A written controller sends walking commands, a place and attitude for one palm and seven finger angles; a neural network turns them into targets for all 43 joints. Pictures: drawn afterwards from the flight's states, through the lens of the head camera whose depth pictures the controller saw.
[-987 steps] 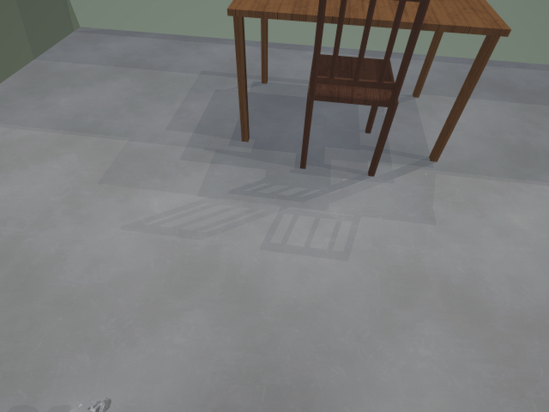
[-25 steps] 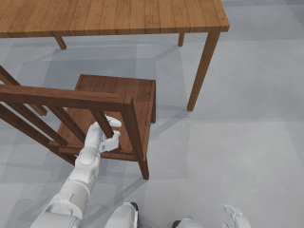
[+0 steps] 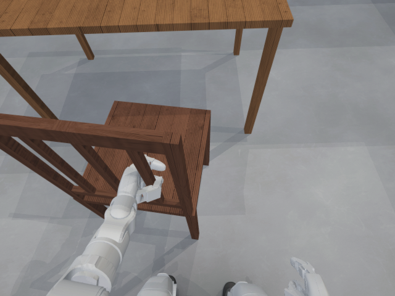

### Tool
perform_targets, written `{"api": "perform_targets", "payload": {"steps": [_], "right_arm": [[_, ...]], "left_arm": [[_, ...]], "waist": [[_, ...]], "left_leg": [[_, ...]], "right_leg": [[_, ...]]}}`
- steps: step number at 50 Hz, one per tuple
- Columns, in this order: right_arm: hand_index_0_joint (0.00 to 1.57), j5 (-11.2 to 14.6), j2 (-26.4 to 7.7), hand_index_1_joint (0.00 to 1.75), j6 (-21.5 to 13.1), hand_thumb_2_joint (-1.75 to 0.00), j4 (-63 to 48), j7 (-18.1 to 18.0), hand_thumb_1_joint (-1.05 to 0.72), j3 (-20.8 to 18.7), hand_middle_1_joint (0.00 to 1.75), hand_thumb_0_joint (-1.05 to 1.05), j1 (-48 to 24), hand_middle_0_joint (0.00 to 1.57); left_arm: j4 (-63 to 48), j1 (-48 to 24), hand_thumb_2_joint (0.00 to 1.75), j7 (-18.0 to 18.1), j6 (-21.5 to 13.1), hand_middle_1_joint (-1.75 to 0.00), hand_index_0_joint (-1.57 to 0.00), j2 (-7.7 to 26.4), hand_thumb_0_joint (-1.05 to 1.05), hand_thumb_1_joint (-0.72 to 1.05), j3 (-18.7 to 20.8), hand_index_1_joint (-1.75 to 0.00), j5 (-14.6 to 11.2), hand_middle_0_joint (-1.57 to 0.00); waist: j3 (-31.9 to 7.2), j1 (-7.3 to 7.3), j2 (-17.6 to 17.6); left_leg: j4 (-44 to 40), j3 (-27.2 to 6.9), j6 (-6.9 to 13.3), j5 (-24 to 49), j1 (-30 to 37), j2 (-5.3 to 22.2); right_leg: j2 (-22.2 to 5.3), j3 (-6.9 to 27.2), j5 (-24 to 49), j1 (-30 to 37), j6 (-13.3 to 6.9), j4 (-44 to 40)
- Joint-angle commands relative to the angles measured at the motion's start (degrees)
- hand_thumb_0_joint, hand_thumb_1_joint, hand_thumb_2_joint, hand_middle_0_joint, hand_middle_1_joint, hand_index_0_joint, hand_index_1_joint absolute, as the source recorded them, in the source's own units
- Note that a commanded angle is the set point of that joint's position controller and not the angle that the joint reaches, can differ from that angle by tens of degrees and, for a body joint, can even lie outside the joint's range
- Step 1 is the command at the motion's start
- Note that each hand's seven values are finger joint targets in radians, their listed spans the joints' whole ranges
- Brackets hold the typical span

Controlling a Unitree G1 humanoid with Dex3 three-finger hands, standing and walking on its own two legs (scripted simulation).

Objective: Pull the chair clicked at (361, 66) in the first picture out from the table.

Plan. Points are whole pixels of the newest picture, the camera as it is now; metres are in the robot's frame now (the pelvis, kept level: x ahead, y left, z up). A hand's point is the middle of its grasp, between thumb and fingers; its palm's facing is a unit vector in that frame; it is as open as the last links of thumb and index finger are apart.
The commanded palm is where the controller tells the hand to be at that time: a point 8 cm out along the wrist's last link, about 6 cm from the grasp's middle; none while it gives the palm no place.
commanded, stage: step backward, pulling the chair out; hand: left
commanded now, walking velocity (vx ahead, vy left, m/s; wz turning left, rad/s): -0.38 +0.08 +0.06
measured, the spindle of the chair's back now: (106, 173) +0.37 +0.24 -0.07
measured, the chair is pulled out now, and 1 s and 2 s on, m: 0.39 0.60 0.61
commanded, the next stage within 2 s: stop walking, hand still on the chair in 0.52 s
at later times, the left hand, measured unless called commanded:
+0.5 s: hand (150, 242) +0.22 +0.11 -0.06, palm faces -0.09 -0.99 -0.15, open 5.4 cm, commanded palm +0.21 +0.17 -0.06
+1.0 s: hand out of the picture +0.12 +0.11 -0.06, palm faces -0.10 -0.99 -0.12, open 5.4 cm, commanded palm +0.10 +0.16 -0.05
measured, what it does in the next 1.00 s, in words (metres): walks backwards: left foot, then right foot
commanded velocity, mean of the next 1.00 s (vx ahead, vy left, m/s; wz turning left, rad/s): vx -0.12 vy -0.04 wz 0.01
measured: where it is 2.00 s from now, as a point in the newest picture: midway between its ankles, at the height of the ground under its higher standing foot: outside the picture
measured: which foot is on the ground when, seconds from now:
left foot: down 0.00-0.00, up 0.02-0.22, down 0.24-0.52, up 0.54-0.72, down 0.74-1.00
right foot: down 0.00-0.28, up 0.30-0.44, down 0.46-1.00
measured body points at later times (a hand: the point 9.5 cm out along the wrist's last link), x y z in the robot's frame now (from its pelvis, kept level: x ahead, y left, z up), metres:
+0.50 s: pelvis -0.11 +0.01 +0.00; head -0.03 -0.01 +0.44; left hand +0.22 +0.17 -0.05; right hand -0.01 -0.21 -0.14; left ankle -0.08 +0.17 -0.73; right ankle -0.11 -0.10 -0.73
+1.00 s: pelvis -0.17 +0.02 +0.00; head -0.14 +0.00 +0.45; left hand +0.12 +0.16 -0.05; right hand -0.07 -0.22 -0.13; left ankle -0.19 +0.17 -0.73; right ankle -0.11 -0.10 -0.73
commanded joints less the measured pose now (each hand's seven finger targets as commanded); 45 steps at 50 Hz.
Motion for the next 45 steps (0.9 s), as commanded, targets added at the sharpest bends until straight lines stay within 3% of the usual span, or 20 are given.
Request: {"api": "perform_targets", "payload": {"steps": [1,3,8,11,13,14,15,17,19,22,24,26,27,29,32,35,38,40,43,45], "right_arm": [[0.20,0.9,-8.9,0.30,-2.4,-0.90,-5.2,-2.4,-0.90,-4.0,0.30,0.00,0.4,0.20],[0.20,0.0,-8.3,0.30,-3.1,-0.90,-3.6,-2.6,-0.90,-2.5,0.30,0.00,-0.7,0.20],[0.20,0.6,-8.7,0.30,-2.2,-0.90,-2.6,-3.7,-0.90,-1.9,0.30,0.00,1.3,0.20],[0.20,0.6,-9.6,0.30,-1.3,-0.90,-2.9,-4.5,-0.90,-2.2,0.30,0.00,3.4,0.20],[0.20,0.5,-12.1,0.30,-0.5,-0.90,-4.6,-4.4,-0.90,-3.5,0.30,0.00,3.3,0.20],[0.20,-0.4,-9.7,0.30,-0.2,-0.90,-5.4,-3.8,-0.90,-2.5,0.30,0.00,2.3,0.20],[0.20,-0.9,-9.0,0.30,-0.4,-0.90,-5.3,-3.3,-0.90,-2.3,0.30,0.00,1.3,0.20],[0.20,-0.7,-8.8,0.30,-0.9,-0.90,-4.3,-1.8,-0.90,-3.2,0.30,0.00,3.4,0.20],[0.20,-0.5,-9.3,0.30,-1.8,-0.90,-3.2,-0.8,-0.90,-3.8,0.30,0.00,5.7,0.20],[0.20,-0.7,-9.3,0.30,-2.3,-0.90,-2.3,-0.1,-0.90,-3.9,0.30,0.00,6.3,0.20],[0.20,0.0,-9.1,0.30,-2.2,-0.90,-2.7,-0.2,-0.90,-3.3,0.30,0.00,5.5,0.20],[0.20,1.7,-8.8,0.30,-2.5,-0.90,-3.9,-1.5,-0.90,-4.3,0.30,0.00,4.4,0.20],[0.20,1.6,-8.9,0.30,-2.8,-0.90,-4.2,-1.8,-0.90,-4.0,0.30,0.00,2.5,0.20],[0.20,1.0,-8.2,0.30,-3.3,-0.90,-3.0,-1.7,-0.90,-2.9,0.30,0.00,2.9,0.20],[0.20,1.2,-7.5,0.30,-3.8,-0.90,-4.7,-2.3,-0.90,-1.9,0.30,0.00,1.9,0.20],[0.20,0.9,-7.6,0.30,-4.1,-0.90,-4.6,-3.3,-0.90,-1.4,0.30,0.00,3.2,0.20],[0.20,0.9,-10.2,0.30,-3.8,-0.90,-5.9,-3.3,-0.90,-2.8,0.30,0.00,4.2,0.20],[0.20,1.0,-8.0,0.30,-3.9,-0.90,-6.1,-2.8,-0.90,-1.2,0.30,0.00,2.3,0.20],[0.20,1.3,-9.2,0.30,-4.1,-0.90,-5.1,-2.1,-0.90,-2.2,0.30,0.00,4.3,0.20],[0.20,1.0,-8.4,0.30,-4.5,-0.90,-5.4,-1.8,-0.90,-1.9,0.30,0.00,3.7,0.20]], "left_arm": [[-6.3,-12.9,0.90,1.9,-2.9,-1.45,-0.50,9.3,0.00,0.90,2.3,-1.45,2.1,-0.50],[-5.9,-12.2,0.90,2.3,-2.2,-1.45,-0.50,8.6,0.00,0.90,2.6,-1.45,2.7,-0.50],[-4.4,-12.3,0.90,2.8,-0.8,-1.45,-0.50,6.2,0.00,0.90,1.0,-1.45,1.8,-0.50],[-7.5,-14.4,0.90,2.3,-0.7,-1.45,-0.50,3.5,0.00,0.90,-2.6,-1.45,1.0,-0.50],[-8.9,-15.5,0.90,1.7,-1.0,-1.45,-0.50,2.0,0.00,0.90,-4.5,-1.45,1.0,-0.50],[-11.2,-18.0,0.90,1.5,-1.6,-1.45,-0.50,-0.2,0.00,0.90,-5.5,-1.45,1.1,-0.50],[-11.4,-18.5,0.90,1.3,-1.6,-1.45,-0.50,0.1,0.00,0.90,-5.3,-1.45,1.3,-0.50],[-8.7,-17.1,0.90,1.3,-1.7,-1.45,-0.50,-1.2,0.00,0.90,-4.9,-1.45,1.1,-0.50],[-7.4,-17.8,0.90,1.1,-2.3,-1.45,-0.50,-0.8,0.00,0.90,-4.5,-1.45,1.5,-0.50],[-5.5,-18.3,0.90,0.6,-3.3,-1.45,-0.50,1.7,0.00,0.90,-3.2,-1.45,2.5,-0.50],[-4.2,-15.9,0.90,0.5,-3.4,-1.45,-0.50,3.7,0.00,0.90,-2.1,-1.45,3.1,-0.50],[-2.8,-15.6,0.90,1.2,-3.0,-1.45,-0.50,7.6,0.00,0.90,0.8,-1.45,1.5,-0.50],[-1.6,-14.5,0.90,1.2,-2.9,-1.45,-0.50,7.4,0.00,0.90,1.0,-1.45,1.5,-0.50],[-0.3,-12.0,0.90,1.7,-1.8,-1.45,-0.50,6.9,0.00,0.90,1.7,-1.45,1.8,-0.50],[-12.1,-19.0,0.90,2.0,-2.3,-1.45,-0.50,8.2,0.00,0.90,2.5,-1.45,1.3,-0.50],[-12.5,-15.0,0.90,2.4,-0.3,-1.45,-0.50,5.1,0.00,0.90,0.5,-1.45,0.4,-0.50],[-13.6,-14.9,0.90,1.4,1.0,-1.45,-0.50,1.4,0.00,0.90,-2.7,-1.45,0.3,-0.50],[-13.7,-16.0,0.90,1.2,1.3,-1.45,-0.50,-0.5,0.00,0.90,-4.5,-1.45,0.8,-0.50],[-13.8,-14.0,0.90,1.3,1.7,-1.45,-0.50,1.7,0.00,0.90,-3.2,-1.45,1.2,-0.50],[-13.9,-13.0,0.90,1.2,1.5,-1.45,-0.50,0.4,0.00,0.90,-4.6,-1.45,1.6,-0.50]], "waist": [[-28.2,1.20,-14.6],[-27.5,1.36,-7.3],[-26.8,0.91,-13.0],[-26.8,-0.24,-13.2],[-23.7,0.16,-1.8],[-24.6,-0.28,9.2],[-23.6,-0.05,13.1],[-22.7,0.12,9.2],[-24.2,-0.83,5.5],[-24.9,-1.12,8.8],[-25.0,-0.76,3.9],[-27.1,-0.32,-17.3],[-26.5,1.19,-15.4],[-26.2,1.25,-8.4],[-26.9,0.94,-11.3],[-25.7,-0.07,-11.1],[-23.2,0.97,-0.7],[-20.7,0.93,8.0],[-20.8,0.53,-0.3],[-20.1,0.32,-1.7]], "left_leg": [[21.4,-1.6,1.1,-16.1,-2.5,-4.1],[21.8,-5.2,1.3,-16.6,-4.6,-3.0],[5.0,-1.2,1.0,-11.3,0.8,-2.8],[-9.9,0.4,2.8,5.2,8.9,0.9],[-11.1,-3.4,6.4,19.3,12.4,8.3],[-13.2,-6.3,8.2,22.9,9.0,10.3],[-13.8,-8.2,10.0,27.2,7.7,13.0],[-8.6,-8.6,12.1,37.9,14.1,14.0],[-4.4,-7.8,11.1,46.3,24.2,13.0],[-1.6,-6.0,8.7,42.6,25.0,11.0],[0.6,-2.0,5.9,32.0,15.8,7.8],[8.9,3.2,1.4,-5.5,3.3,0.1],[15.7,0.0,1.5,-14.5,-0.5,-2.1],[17.6,-3.4,1.8,-15.7,-2.8,-1.8],[11.0,-1.9,2.3,-13.3,1.1,-2.7],[-6.4,1.3,3.5,-3.6,10.1,-2.0],[-12.0,-4.6,7.5,3.6,13.9,5.4],[-15.2,-6.7,9.4,-0.4,6.9,6.5],[-11.9,-3.3,8.0,-0.7,8.6,4.2],[-10.9,-1.1,6.8,-3.8,8.5,2.2]], "right_leg": [[-22.4,15.4,39.8,14.9,-7.4,-7.3],[-23.5,14.0,41.6,15.6,-9.2,-4.5],[-19.8,9.7,38.4,16.4,-6.2,-4.0],[-14.4,5.4,25.1,11.9,-1.4,-2.0],[-6.3,1.4,11.0,3.8,2.3,1.1],[-4.9,-0.2,5.1,4.4,2.1,9.8],[-4.1,0.3,-7.5,1.5,1.7,16.3],[-3.4,1.8,-13.0,-3.6,0.6,16.5],[-2.8,1.8,-9.2,-4.9,0.9,7.0],[-2.9,2.2,0.2,0.1,0.7,-5.1],[-5.8,4.0,19.7,9.3,0.1,-8.8],[-16.3,13.3,32.7,16.3,-4.3,-7.2],[-19.9,15.3,32.7,15.0,-6.8,-7.7],[-21.9,14.6,36.2,16.2,-9.4,-5.0],[-19.3,11.2,35.0,17.1,-6.9,-3.6],[-15.1,8.4,12.4,13.0,-3.5,-4.5],[-5.4,3.0,-4.2,7.0,1.2,-0.9],[-3.8,0.4,-7.9,9.1,1.4,3.6],[-3.8,1.1,-4.9,11.2,1.2,-2.3],[-5.1,3.0,-6.5,10.5,0.5,-5.4]]}}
